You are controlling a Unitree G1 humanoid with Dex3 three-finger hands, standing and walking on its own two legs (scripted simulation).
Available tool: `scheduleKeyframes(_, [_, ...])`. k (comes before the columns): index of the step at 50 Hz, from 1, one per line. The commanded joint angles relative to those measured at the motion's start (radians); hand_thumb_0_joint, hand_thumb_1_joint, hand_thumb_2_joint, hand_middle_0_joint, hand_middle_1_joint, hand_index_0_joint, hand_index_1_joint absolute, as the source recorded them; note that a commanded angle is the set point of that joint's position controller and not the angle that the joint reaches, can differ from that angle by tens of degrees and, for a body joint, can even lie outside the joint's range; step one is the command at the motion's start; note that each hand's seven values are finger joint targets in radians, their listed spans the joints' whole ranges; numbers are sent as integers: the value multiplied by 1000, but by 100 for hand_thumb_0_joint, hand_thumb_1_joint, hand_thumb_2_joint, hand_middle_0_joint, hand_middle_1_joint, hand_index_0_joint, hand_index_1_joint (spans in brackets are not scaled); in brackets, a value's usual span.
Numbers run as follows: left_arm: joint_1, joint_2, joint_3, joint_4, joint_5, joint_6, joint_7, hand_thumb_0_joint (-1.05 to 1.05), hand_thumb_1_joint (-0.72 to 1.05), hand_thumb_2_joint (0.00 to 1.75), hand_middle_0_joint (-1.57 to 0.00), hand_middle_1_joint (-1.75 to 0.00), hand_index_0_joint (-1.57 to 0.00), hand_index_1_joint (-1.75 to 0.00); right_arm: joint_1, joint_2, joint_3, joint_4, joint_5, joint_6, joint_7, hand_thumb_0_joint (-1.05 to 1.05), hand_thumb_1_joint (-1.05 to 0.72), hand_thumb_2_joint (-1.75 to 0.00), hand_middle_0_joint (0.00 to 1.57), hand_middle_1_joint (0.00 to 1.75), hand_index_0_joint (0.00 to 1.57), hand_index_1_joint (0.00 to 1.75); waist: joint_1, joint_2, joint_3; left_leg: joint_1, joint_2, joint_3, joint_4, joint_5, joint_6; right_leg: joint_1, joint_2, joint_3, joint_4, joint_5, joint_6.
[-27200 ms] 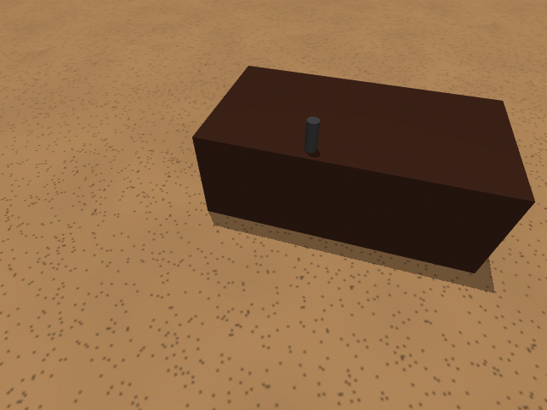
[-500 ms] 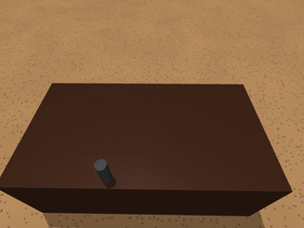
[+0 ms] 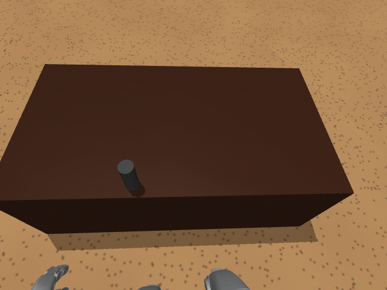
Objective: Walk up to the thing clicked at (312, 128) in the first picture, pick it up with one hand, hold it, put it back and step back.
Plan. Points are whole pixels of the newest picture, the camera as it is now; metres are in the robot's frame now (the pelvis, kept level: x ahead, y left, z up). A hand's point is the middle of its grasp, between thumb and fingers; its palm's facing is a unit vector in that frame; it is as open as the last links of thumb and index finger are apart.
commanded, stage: step back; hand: left
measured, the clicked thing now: (129, 176) +0.47 +0.20 -0.24
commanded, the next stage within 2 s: none
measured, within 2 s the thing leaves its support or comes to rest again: neither
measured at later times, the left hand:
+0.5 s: hand out of the picture +0.02 +0.26 -0.14, palm faces +0.01 -0.92 -0.39, open 7.4 cm
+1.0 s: hand out of the picture -0.21 +0.22 -0.14, palm faces -0.06 -0.91 -0.41, open 7.4 cm
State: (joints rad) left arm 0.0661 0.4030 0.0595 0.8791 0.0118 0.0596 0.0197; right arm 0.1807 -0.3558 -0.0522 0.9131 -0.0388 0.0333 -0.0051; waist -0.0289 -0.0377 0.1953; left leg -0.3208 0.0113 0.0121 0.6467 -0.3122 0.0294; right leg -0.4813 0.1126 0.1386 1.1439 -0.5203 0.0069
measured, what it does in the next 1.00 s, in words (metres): walks backwards: right foot, then left foot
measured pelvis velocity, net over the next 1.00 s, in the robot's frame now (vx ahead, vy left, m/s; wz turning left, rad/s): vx -0.27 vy -0.05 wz -0.07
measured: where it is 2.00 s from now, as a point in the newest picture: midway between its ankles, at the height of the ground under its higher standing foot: outside the picture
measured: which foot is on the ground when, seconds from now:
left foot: down 0.00-0.16, up 0.18-0.48, down 0.50-0.92, up 0.94-1.00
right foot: up 0.00-0.12, down 0.14-0.52, up 0.54-0.88, down 0.90-1.00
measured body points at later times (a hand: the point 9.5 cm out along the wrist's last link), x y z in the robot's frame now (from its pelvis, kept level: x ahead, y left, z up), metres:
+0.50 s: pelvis -0.11 -0.01 -0.01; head -0.05 -0.01 +0.43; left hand +0.02 +0.30 -0.11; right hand -0.01 -0.33 -0.13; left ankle -0.12 +0.11 -0.73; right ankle -0.04 -0.13 -0.73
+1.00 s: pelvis -0.27 -0.05 +0.00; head -0.22 -0.07 +0.44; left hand -0.20 +0.26 -0.11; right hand -0.16 -0.37 -0.13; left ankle -0.18 +0.10 -0.68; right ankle -0.29 -0.16 -0.73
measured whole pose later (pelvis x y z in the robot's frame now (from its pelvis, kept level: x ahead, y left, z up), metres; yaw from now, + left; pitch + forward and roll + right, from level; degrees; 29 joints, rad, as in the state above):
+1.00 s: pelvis -0.27 -0.05 +0.00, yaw -4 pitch -2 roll +1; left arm 0.25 0.36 0.06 0.87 0.04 0.05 -0.01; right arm 0.12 -0.41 -0.06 0.84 -0.01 0.07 -0.02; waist 0.04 0.03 0.15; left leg -0.54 -0.06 -0.13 0.97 -0.45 -0.01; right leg -0.25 0.01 0.05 0.67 -0.38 -0.02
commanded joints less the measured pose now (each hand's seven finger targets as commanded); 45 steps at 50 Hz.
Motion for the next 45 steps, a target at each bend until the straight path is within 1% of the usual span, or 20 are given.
scheduleKeyframes(1, [1,157,59,-112,7,-35,1,0,90,90,-20,-30,-20,-30,46,-275,-77,-91,8,-33,-33,0,-90,-90,20,30,20,30,-20,167,-256,327,243,-254,-102,625,217,-37,-59,-20,-210,6,14])
scheduleKeyframes(4, [89,141,64,-82,10,-42,-3,0,90,90,-20,-30,-20,-30,-4,-286,-70,-113,17,-20,-29,0,-90,-90,20,30,20,30,14,200,-295,250,223,-209,-50,526,181,135,-79,-101,-492,101,-2])
scheduleKeyframes(6, [149,140,69,-51,22,-49,-1,0,90,90,-20,-30,-20,-30,-26,-276,-59,-121,30,-10,-25,0,-90,-90,20,30,20,30,46,164,-291,116,191,-167,10,431,129,314,-79,-132,-726,324,-27])
scheduleKeyframes(7, [153,191,82,-58,32,-57,3,0,90,90,-20,-30,-20,-30,-30,-239,-45,-124,40,-9,-22,0,-90,-90,20,30,20,30,50,87,-297,-19,144,-152,58,291,73,401,-164,15,-722,442,-54])
scheduleKeyframes(8, [122,292,103,-76,20,-54,-2,0,90,90,-20,-30,-20,-30,-72,-203,-39,-145,49,-8,-22,0,-90,-90,20,30,20,30,67,-166,-240,-151,-66,-62,252,-33,1,317,-363,302,-760,558,-198])
scheduleKeyframes(9, [80,333,107,-106,31,-58,-2,0,90,90,-20,-30,-20,-30,-80,-221,-52,-130,41,3,-38,0,-90,-90,20,30,20,30,83,-236,-196,-127,-91,-114,487,-346,-17,180,-516,453,-796,642,-338])
scheduleKeyframes(11, [20,223,86,-134,3,-57,1,0,90,90,-20,-30,-20,-30,7,-246,-51,-92,53,6,-36,0,-90,-90,20,30,20,30,22,-37,-189,-143,-101,-222,589,-265,-20,216,-393,230,-721,712,-266])
scheduleKeyframes(13, [11,196,81,-141,15,-52,6,0,90,90,-20,-30,-20,-30,22,-228,-39,-83,52,-8,-39,0,-90,-90,20,30,20,30,23,-92,-199,-167,-123,-174,571,-215,-37,266,-326,124,-673,768,-225])
scheduleKeyframes(19, [111,182,77,-162,22,-41,18,0,90,90,-20,-30,-20,-30,-5,-211,-28,-114,35,-19,-37,0,-90,-90,20,30,20,30,85,-145,-253,-165,-61,-94,210,-224,-51,462,-342,121,-605,861,-236])
scheduleKeyframes(23, [55,210,71,-189,6,-24,5,0,90,90,-20,-30,-20,-30,85,-205,-46,-78,21,-27,-23,0,-90,-90,20,30,20,30,23,-127,-280,68,-55,3,-163,31,-15,338,-301,83,-542,671,-169])
scheduleKeyframes(24, [59,195,62,-192,6,-19,1,0,90,90,-20,-30,-20,-30,74,-227,-57,-85,11,-31,-20,0,-90,-90,20,30,20,30,24,-85,-275,138,-14,-67,-201,124,6,229,-274,80,-522,550,-127])
scheduleKeyframes(25, [81,159,54,-198,5,-15,-2,0,90,90,-20,-30,-20,-30,68,-294,-76,-99,-8,-34,-18,0,-90,-90,20,30,20,30,25,73,-277,217,165,-302,-248,185,75,56,-184,41,-407,313,-72])
scheduleKeyframes(26, [13,171,65,-206,-2,-19,9,0,90,90,-20,-30,-20,-30,13,-398,-93,-122,2,-29,-5,0,-90,-90,20,30,20,30,-10,305,-245,69,366,-516,-327,292,228,32,-15,-91,-184,-86,-28])
scheduleKeyframes(27, [-18,192,81,-192,16,-16,18,0,90,90,-20,-30,-20,-30,11,-391,-97,-123,-4,-34,-7,0,-90,-90,20,30,20,30,-32,235,-219,9,406,-581,-330,312,285,44,-10,41,-4,-141,-25])
scheduleKeyframes(30, [107,171,81,-132,-4,-13,10,0,90,90,-20,-30,-20,-30,-102,-281,-62,-141,3,-39,-21,0,-90,-90,20,30,20,30,71,143,-171,48,265,-305,-266,396,189,-29,3,71,151,2,-27])
scheduleKeyframes(37, [135,162,77,-127,11,-22,-8,0,90,90,-20,-30,-20,-30,-28,-265,-69,-150,9,-34,-20,0,-90,-90,20,30,20,30,4,202,-221,227,232,-246,-238,287,213,-7,-33,-2,-78,19,39])
scheduleKeyframes(41, [188,149,68,-100,10,-31,-12,0,90,90,-20,-30,-20,-30,-42,-289,-75,-168,5,-16,-17,0,-90,-90,20,30,20,30,14,255,-282,212,243,-224,-177,324,189,149,-94,-92,-419,24,17])
scheduleKeyframes(43, [287,141,73,-45,10,-34,-15,0,90,90,-20,-30,-20,-30,-72,-312,-77,-172,12,0,-16,0,-90,-90,20,30,20,30,63,261,-301,110,222,-202,-132,306,151,305,-90,-151,-668,187,-11])
scheduleKeyframes(44, [319,161,78,-27,19,-37,-12,0,90,90,-20,-30,-20,-30,-92,-295,-68,-178,20,7,-13,0,-90,-90,20,30,20,30,80,216,-282,20,183,-181,-95,213,105,354,-95,-142,-727,244,-27])
scheduleKeyframes(45, [295,214,93,-42,39,-42,-14,0,90,90,-20,-30,-20,-30,-75,-238,-53,-185,28,8,-11,0,-90,-90,20,30,20,30,67,58,-221,-155,71,-162,22,19,39,357,-210,82,-777,148,-60])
